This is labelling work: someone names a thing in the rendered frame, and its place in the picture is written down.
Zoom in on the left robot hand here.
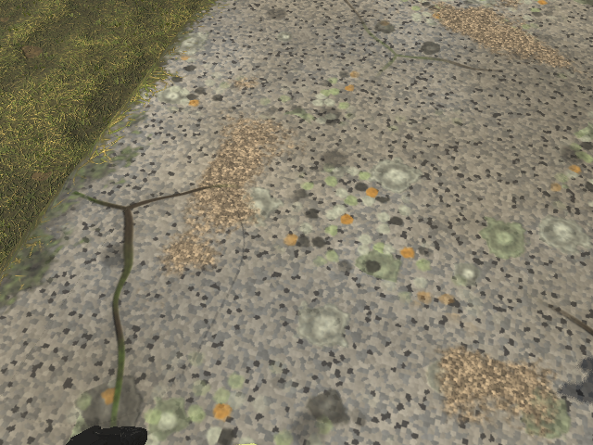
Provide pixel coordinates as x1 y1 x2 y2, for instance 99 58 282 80
66 426 147 445

